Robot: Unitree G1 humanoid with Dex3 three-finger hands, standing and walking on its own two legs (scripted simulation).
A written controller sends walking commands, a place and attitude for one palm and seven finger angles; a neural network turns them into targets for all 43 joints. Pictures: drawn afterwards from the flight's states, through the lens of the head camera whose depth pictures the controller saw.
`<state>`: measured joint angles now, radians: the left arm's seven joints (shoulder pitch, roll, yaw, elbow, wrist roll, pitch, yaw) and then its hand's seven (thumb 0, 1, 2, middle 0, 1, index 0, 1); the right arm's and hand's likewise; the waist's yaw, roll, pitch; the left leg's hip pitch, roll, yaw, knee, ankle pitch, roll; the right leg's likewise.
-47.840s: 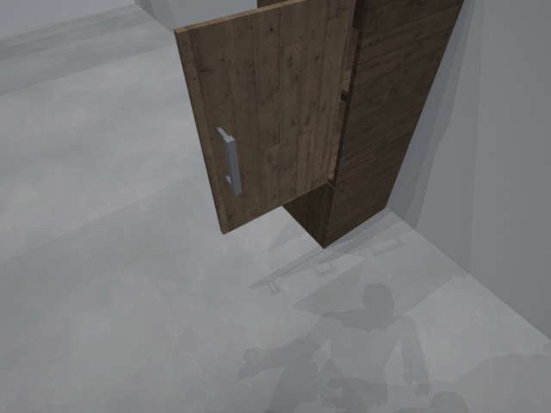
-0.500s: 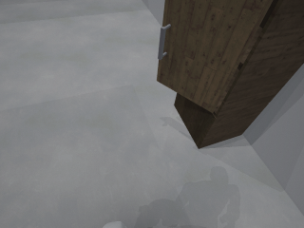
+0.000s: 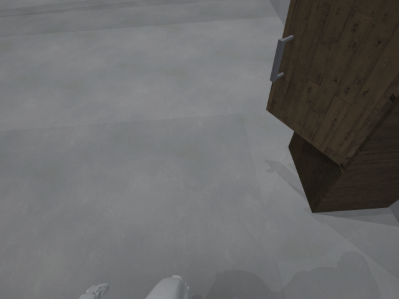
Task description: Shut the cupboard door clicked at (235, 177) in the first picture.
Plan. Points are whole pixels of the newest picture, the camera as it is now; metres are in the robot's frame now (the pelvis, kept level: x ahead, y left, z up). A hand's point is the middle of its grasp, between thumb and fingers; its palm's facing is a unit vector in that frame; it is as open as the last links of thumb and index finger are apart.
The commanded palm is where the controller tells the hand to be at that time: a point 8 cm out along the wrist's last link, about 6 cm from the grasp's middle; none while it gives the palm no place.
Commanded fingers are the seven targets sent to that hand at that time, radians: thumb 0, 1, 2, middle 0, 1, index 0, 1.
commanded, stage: walk to a spot facing it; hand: left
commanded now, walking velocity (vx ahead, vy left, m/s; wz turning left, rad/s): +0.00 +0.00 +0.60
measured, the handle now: (281, 59) +0.90 -0.28 -0.04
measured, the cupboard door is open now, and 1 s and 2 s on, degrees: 32 32 32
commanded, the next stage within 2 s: turn to face it in 1.42 s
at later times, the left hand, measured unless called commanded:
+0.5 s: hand out of the picture +0.02 +0.23 -0.15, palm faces +0.32 -0.91 -0.28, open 7.4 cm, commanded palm none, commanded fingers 0.00 0.90 0.90 -0.20 -0.30 -0.20 -0.30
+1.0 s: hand out of the picture -0.03 +0.13 -0.17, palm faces +0.70 -0.70 -0.14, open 7.4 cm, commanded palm none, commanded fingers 0.00 0.90 0.90 -0.20 -0.30 -0.20 -0.30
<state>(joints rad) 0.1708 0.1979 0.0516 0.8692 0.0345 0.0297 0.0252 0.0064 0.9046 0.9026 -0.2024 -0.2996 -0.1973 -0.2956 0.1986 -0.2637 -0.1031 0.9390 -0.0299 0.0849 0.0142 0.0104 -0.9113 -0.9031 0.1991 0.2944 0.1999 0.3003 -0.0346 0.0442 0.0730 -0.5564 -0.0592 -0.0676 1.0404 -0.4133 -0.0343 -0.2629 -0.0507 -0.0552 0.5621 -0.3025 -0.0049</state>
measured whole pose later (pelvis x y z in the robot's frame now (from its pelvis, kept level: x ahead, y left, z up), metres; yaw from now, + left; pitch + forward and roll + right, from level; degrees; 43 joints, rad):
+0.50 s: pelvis +0.01 -0.01 +0.00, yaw +18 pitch +0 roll +1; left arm 0.22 0.26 0.08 0.89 0.03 0.03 -0.03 0.01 0.91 0.90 -0.20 -0.30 -0.19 -0.30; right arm 0.24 -0.21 -0.04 0.93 -0.04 0.03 0.01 0.01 -0.91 -0.90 0.20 0.29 0.20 0.30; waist -0.01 0.01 0.07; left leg -0.24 0.01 -0.06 0.52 -0.28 -0.02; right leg -0.42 -0.07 -0.05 0.79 -0.41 0.05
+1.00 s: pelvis +0.12 +0.04 +0.00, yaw +40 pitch +0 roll -1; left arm 0.43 0.13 0.05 1.01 0.04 -0.06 0.00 0.01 0.90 0.90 -0.20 -0.30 -0.20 -0.30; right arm 0.09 -0.20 -0.05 0.93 -0.03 0.03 0.06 0.01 -0.91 -0.90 0.19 0.29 0.19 0.30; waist 0.05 -0.02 0.11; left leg -0.51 0.07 0.12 0.73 -0.29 0.02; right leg 0.01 -0.13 -0.40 0.40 -0.37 0.06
